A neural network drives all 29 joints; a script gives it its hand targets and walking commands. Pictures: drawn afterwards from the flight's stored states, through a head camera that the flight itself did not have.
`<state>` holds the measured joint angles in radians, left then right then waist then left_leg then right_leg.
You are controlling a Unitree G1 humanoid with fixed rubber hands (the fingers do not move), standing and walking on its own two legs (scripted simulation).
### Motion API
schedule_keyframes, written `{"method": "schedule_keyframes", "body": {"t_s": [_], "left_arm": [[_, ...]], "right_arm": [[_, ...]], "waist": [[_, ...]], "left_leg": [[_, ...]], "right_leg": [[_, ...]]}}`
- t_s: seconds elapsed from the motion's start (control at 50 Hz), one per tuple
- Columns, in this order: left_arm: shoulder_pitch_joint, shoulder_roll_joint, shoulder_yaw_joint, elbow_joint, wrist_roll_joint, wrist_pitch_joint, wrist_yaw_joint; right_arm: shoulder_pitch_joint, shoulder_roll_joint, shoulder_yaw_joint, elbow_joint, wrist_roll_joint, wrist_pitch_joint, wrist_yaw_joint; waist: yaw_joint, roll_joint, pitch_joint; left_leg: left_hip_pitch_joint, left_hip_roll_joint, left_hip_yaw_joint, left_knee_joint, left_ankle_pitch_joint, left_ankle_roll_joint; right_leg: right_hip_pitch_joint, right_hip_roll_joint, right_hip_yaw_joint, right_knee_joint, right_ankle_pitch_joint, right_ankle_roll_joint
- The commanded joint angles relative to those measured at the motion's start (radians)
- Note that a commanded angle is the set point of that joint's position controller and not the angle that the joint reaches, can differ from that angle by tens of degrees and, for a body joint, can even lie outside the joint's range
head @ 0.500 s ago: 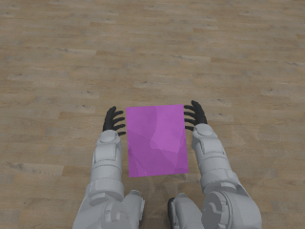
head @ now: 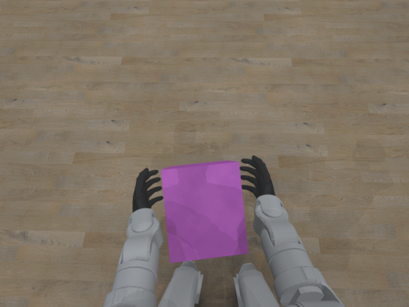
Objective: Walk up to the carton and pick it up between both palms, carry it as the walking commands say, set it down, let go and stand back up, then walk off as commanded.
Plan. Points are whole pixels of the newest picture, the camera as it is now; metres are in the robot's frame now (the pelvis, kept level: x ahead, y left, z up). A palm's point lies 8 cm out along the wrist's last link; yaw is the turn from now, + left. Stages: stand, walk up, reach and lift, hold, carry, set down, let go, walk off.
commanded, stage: set down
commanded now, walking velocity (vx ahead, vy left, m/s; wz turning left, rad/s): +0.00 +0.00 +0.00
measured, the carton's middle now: (203, 203) +0.35 +0.04 -0.19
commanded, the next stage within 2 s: none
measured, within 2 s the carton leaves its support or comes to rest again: neither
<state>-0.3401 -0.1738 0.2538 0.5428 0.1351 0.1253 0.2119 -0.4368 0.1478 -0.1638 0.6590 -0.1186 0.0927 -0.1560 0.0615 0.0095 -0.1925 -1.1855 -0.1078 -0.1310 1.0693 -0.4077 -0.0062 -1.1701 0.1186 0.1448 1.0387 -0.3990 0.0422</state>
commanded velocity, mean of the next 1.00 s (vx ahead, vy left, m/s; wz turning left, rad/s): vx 0.00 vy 0.00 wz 0.00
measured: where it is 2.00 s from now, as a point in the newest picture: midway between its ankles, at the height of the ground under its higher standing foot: outside the picture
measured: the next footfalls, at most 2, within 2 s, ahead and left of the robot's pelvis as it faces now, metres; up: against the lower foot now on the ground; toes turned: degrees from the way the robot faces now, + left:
none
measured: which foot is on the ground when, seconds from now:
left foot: down 0.00-1.00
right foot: down 0.00-1.00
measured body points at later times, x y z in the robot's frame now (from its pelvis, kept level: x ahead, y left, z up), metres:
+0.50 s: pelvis -0.07 -0.04 -0.09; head +0.13 -0.04 +0.31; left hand +0.33 +0.16 -0.16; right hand +0.37 -0.09 -0.16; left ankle +0.03 +0.11 -0.65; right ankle +0.04 -0.14 -0.65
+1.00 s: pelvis -0.08 -0.01 -0.16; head +0.19 +0.01 +0.20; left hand +0.35 +0.16 -0.27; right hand +0.40 -0.08 -0.26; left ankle +0.03 +0.11 -0.65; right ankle +0.04 -0.14 -0.65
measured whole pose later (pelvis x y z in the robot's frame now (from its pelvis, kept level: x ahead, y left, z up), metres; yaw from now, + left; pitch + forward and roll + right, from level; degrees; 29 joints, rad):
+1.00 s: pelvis -0.08 -0.01 -0.16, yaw +0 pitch +33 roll +0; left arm -0.83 -0.13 0.37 0.61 0.10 0.22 0.34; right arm -0.97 0.04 -0.23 0.81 -0.11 0.17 -0.24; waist 0.06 -0.04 0.05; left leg -1.77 -0.16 -0.11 1.70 -0.50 -0.07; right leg -1.77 0.18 0.11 1.69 -0.50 0.08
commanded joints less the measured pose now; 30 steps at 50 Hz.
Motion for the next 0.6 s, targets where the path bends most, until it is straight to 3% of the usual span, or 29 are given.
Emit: {"method": "schedule_keyframes", "body": {"t_s": [0.0, 0.08, 0.2, 0.28, 0.36, 0.46, 0.48, 0.5, 0.52, 0.56, 0.58], "left_arm": [[-0.499, -0.899, -0.594, -0.043, -0.089, -0.065, -0.256], [-0.704, -0.833, -0.560, -0.050, -0.082, -0.092, -0.256], [-0.865, -0.758, -0.476, -0.009, -0.037, -0.069, -0.270], [-0.939, -0.756, -0.443, -0.015, -0.043, -0.020, -0.299], [-1.007, -0.757, -0.396, 0.005, -0.041, 0.028, -0.330], [-1.131, -0.779, -0.352, 0.030, -0.061, 0.058, -0.359], [-1.170, -0.783, -0.348, 0.037, -0.066, 0.062, -0.364], [-1.170, -0.795, -0.347, 0.053, -0.067, 0.065, -0.364], [-1.157, -0.817, -0.344, 0.081, -0.066, 0.071, -0.364], [-1.154, -0.820, -0.326, 0.120, -0.056, 0.073, -0.360], [-1.161, -0.838, -0.335, 0.125, -0.061, 0.071, -0.357]], "right_arm": [[-0.390, 0.844, 0.531, 0.027, 0.013, -0.041, 0.246], [-0.531, 0.832, 0.479, 0.051, -0.003, -0.072, 0.215], [-0.732, 0.913, 0.478, 0.076, 0.000, -0.042, 0.176], [-0.828, 0.986, 0.525, 0.072, 0.025, 0.019, 0.162], [-0.879, 1.034, 0.513, 0.086, 0.014, 0.067, 0.157], [-0.945, 1.022, 0.428, 0.144, -0.021, 0.090, 0.159], [-0.962, 1.005, 0.394, 0.161, -0.030, 0.090, 0.158], [-0.976, 1.003, 0.384, 0.166, -0.027, 0.086, 0.161], [-0.987, 0.984, 0.365, 0.167, -0.032, 0.083, 0.163], [-1.015, 0.974, 0.329, 0.191, -0.041, 0.076, 0.166], [-1.015, 0.966, 0.322, 0.193, -0.044, 0.070, 0.168]], "waist": [[-0.012, -0.022, -0.760], [-0.016, -0.047, -0.744], [0.060, -0.072, -0.788], [0.122, -0.105, -0.850], [0.145, -0.124, -0.860], [0.108, -0.150, -0.811], [0.085, -0.144, -0.791], [0.089, -0.137, -0.794], [0.068, -0.129, -0.786], [0.064, -0.122, -0.767], [0.048, -0.109, -0.784]], "left_leg": [[0.518, -0.019, 0.008, -0.026, 0.732, -0.074], [0.361, -0.048, 0.064, 0.009, 0.434, -0.059], [0.171, -0.061, 0.151, 0.097, 0.098, -0.028], [0.120, -0.057, 0.185, 0.150, 0.026, -0.006], [0.058, -0.051, 0.182, 0.212, 0.012, 0.000], [-0.028, -0.052, 0.171, 0.275, 0.002, -0.005], [-0.044, -0.051, 0.169, 0.283, -0.015, -0.009], [-0.049, -0.053, 0.168, 0.285, -0.016, -0.011], [-0.052, -0.057, 0.168, 0.287, -0.007, -0.016], [-0.092, -0.060, 0.170, 0.302, -0.007, -0.022], [-0.080, -0.061, 0.166, 0.304, 0.006, -0.025]], "right_leg": [[0.230, 0.049, -0.059, -0.018, 0.488, -0.052], [0.261, 0.043, -0.056, 0.028, 0.359, -0.045], [0.325, 0.043, -0.044, 0.090, 0.108, -0.022], [0.372, 0.039, -0.034, 0.114, 0.007, -0.005], [0.351, 0.034, -0.005, 0.143, -0.072, -0.001], [0.270, 0.027, -0.012, 0.186, -0.093, -0.007], [0.239, 0.030, -0.019, 0.197, -0.106, -0.012], [0.215, 0.035, -0.036, 0.219, -0.083, -0.015], [0.193, 0.041, -0.052, 0.231, -0.065, -0.019], [0.160, 0.046, -0.066, 0.261, -0.049, -0.024], [0.135, 0.053, -0.084, 0.284, -0.021, -0.026]]}}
